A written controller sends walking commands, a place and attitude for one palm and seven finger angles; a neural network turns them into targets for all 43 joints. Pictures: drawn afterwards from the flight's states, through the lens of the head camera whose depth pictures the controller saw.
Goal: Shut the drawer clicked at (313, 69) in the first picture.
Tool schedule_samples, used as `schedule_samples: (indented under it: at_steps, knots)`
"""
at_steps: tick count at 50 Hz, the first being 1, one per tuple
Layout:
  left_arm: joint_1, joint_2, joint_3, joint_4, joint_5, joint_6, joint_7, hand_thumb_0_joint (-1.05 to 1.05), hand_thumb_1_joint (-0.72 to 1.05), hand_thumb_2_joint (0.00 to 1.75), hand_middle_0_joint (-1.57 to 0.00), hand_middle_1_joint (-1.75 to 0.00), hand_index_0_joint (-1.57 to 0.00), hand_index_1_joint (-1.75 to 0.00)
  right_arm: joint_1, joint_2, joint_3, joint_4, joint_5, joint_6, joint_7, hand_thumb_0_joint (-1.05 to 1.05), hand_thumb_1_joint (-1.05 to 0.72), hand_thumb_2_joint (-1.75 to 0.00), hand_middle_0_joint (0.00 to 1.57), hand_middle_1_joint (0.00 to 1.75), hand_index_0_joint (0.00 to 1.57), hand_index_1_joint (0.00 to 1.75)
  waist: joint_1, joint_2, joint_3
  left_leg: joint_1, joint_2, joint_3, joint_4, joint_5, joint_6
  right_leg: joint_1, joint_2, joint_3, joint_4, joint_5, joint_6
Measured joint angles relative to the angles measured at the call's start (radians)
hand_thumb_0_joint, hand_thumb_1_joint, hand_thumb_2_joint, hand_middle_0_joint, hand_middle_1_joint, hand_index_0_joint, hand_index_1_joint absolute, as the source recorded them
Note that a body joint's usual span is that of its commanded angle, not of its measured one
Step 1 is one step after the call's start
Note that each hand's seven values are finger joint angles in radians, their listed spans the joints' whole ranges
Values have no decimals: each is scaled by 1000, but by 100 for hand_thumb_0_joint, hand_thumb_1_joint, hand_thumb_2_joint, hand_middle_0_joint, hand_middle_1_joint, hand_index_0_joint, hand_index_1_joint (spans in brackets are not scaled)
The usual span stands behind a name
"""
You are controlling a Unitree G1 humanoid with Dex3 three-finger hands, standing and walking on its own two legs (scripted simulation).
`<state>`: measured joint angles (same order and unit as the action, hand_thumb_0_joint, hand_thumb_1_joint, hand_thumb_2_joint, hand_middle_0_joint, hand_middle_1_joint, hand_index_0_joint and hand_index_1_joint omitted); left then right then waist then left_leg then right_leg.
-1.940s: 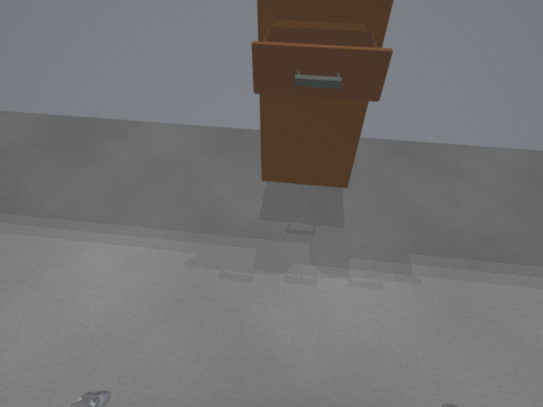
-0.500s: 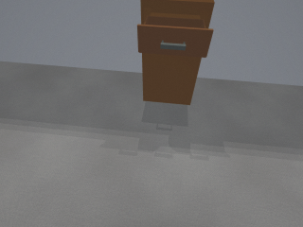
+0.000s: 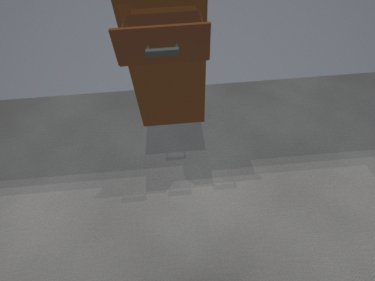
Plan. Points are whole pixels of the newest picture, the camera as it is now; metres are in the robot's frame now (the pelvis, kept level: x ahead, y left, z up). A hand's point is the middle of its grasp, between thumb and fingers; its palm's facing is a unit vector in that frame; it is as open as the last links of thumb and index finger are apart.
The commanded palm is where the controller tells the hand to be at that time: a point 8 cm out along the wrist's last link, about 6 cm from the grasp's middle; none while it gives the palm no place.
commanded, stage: walk to a spot facing it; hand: left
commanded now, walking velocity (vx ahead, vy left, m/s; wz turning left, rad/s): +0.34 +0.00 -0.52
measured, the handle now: (162, 49) +0.97 +0.18 +0.01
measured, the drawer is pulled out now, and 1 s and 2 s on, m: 0.29 0.29 0.29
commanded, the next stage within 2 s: none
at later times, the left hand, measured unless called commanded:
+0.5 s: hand out of the picture +0.13 +0.17 -0.15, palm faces -0.04 -0.98 -0.18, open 7.4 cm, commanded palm none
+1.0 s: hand (145, 160) +0.51 +0.19 -0.16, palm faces -0.36 -0.92 -0.16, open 7.4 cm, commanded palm none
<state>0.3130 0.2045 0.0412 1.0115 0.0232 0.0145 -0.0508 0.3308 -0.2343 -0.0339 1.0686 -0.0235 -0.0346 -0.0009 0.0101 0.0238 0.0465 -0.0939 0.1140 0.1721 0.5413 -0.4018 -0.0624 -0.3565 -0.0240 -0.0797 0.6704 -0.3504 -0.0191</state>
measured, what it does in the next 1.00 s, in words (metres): walks ahead, turning right: left foot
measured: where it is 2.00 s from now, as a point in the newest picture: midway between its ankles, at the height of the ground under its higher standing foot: (192, 248)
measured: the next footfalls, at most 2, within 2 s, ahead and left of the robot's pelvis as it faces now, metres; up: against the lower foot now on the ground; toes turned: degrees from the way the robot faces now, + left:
left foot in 0.60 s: +0.39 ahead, +0.08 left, +0.00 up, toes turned -7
right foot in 1.30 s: +0.37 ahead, -0.11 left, +0.00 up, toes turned -43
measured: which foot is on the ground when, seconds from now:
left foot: down 0.00-0.00, up 0.02-0.58, down 0.60-1.00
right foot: down 0.00-0.60, up 0.62-1.00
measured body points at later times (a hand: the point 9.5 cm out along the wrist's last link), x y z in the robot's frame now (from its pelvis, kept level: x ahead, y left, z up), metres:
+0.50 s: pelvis +0.18 +0.00 +0.01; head +0.19 +0.00 +0.46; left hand +0.13 +0.22 -0.14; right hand +0.28 -0.24 -0.12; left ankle +0.32 +0.11 -0.68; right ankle +0.05 -0.08 -0.72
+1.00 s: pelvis +0.35 +0.05 +0.02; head +0.38 +0.07 +0.47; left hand +0.53 +0.24 -0.14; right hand +0.23 -0.16 -0.12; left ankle +0.35 +0.09 -0.72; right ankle +0.35 -0.12 -0.63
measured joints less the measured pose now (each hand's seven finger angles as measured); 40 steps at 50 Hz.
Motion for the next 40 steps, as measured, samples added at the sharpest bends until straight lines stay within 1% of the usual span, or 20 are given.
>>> schedule_samples:
  at_steps: [1,2,4,5,7,10,13,17,22,25,27,29,30,31,32,33,34,36,37,40]
  knots:
    - [-2,0,3,-11,2,-18,2,1,91,90,-20,-30,-20,-30,10,0,-2,6,4,7,2,0,-90,-89,20,30,20,30,3,5,5,-39,18,-5,110,-44,9,-2,8,-10,-1,62,-20]
    - [-6,-3,5,-17,0,-34,10,1,91,90,-20,-30,-20,-30,12,1,-3,16,6,18,4,0,-90,-89,20,30,20,30,8,8,9,-95,21,-36,254,-81,19,-7,19,-16,25,59,-40]
    - [-3,-11,9,-24,-8,-51,27,1,91,90,-20,-30,-20,-30,1,4,-8,27,7,35,8,1,-90,-89,20,30,20,30,14,7,15,-208,5,-90,496,-64,37,22,38,-19,15,28,-65]
    - [5,-15,9,-25,-9,-55,33,1,91,90,-20,-30,-20,-30,-9,5,-10,26,6,37,10,1,-91,-89,20,30,20,30,18,3,13,-258,-1,-100,572,-26,41,44,48,-14,-14,26,-70]
    - [26,-24,6,-20,-8,-58,41,1,91,90,-20,-30,-20,-30,-40,7,-15,10,2,33,12,1,-91,-89,20,30,20,30,18,-5,5,-346,-3,-106,640,56,38,90,65,3,-92,53,-71]
    - [60,-43,-3,-1,-3,-64,46,1,91,90,-20,-30,-20,-30,-92,10,-22,-34,-2,21,14,1,-91,-89,20,30,20,30,9,-11,-12,-452,1,-113,638,147,26,151,85,38,-202,92,-78]
    - [88,-60,-9,17,-2,-72,46,1,91,90,-20,-30,-20,-30,-136,16,-26,-74,-3,14,17,1,-91,-90,20,30,20,30,3,-7,-27,-527,9,-130,602,219,13,203,100,69,-279,111,-77]
    - [113,-74,-12,30,-1,-84,52,1,91,90,-20,-30,-20,-30,-175,29,-26,-99,-3,14,22,1,-91,-90,19,30,19,30,13,1,-40,-577,16,-147,536,270,3,268,113,97,-335,100,-71]
    - [143,-79,-13,39,4,-94,66,1,91,90,-20,-30,-20,-30,-213,48,-19,-110,-1,21,29,1,-91,-90,19,30,19,30,44,0,-42,-567,7,-135,418,256,8,348,113,133,-367,55,-57]
    - [163,-76,-13,48,8,-91,74,1,91,90,-20,-30,-20,-30,-238,61,-12,-119,3,20,33,1,-91,-90,19,30,19,30,63,-7,-35,-521,-13,-116,307,220,22,396,104,157,-375,15,-39]
    - [176,-70,-10,56,8,-86,76,1,91,90,-20,-30,-20,-30,-253,72,-5,-130,6,12,33,1,-91,-90,19,30,20,30,70,-19,-28,-468,-36,-101,208,194,39,421,93,174,-357,-25,-24]
    - [195,-63,-4,67,4,-81,75,1,91,90,-20,-30,-20,-30,-259,82,4,-145,6,-9,27,1,-91,-90,20,30,20,30,68,-32,-23,-381,-64,-83,90,216,62,412,83,194,-261,-91,-12]
    - [202,-63,2,74,-1,-75,72,1,91,90,-20,-30,-20,-30,-258,84,9,-154,2,-24,23,1,-91,-90,20,30,20,30,61,-28,-22,-354,-61,-79,68,258,93,366,91,191,-134,-125,-11]
    - [191,-56,8,84,-6,-65,68,1,91,90,-20,-30,-20,-30,-257,91,11,-157,0,-37,17,1,-91,-89,20,30,20,30,56,-39,-12,-352,-61,-62,107,240,117,294,89,183,56,-144,-13]
    - [176,-48,13,89,-9,-55,65,1,91,90,-20,-30,-20,-30,-250,97,15,-158,1,-43,13,0,-91,-89,20,30,20,30,55,-52,-2,-336,-61,-40,130,201,131,217,82,173,245,-144,-17]
    - [160,-37,19,90,-8,-47,62,1,91,90,-20,-30,-20,-30,-236,103,18,-155,3,-45,10,0,-91,-89,20,30,20,30,54,-65,2,-309,-62,-18,128,169,139,143,71,156,395,-121,-19]
    - [142,-27,24,85,-5,-41,59,1,91,90,-20,-30,-20,-30,-217,107,20,-149,4,-46,7,0,-91,-89,20,30,20,30,51,-74,2,-279,-63,-1,110,150,142,74,56,133,500,-86,-17]
    - [97,-7,37,65,4,-29,48,1,91,90,-20,-30,-20,-30,-171,110,18,-128,7,-48,-3,0,-91,-89,20,30,20,30,45,-80,2,-216,-65,22,49,152,138,-41,22,88,600,-1,-7]
    - [75,0,42,50,7,-23,44,1,91,90,-20,-30,-20,-30,-146,110,13,-116,10,-50,-10,0,-91,-89,20,30,20,30,44,-80,2,-188,-67,33,18,157,140,-89,7,75,613,35,-1]
    - [18,12,56,1,9,-9,40,1,91,90,-20,-30,-19,-30,-87,83,-10,-89,20,-56,-32,-2,-94,-89,20,30,20,30,33,-78,-6,-121,-76,68,-61,165,150,-209,-23,67,605,117,18]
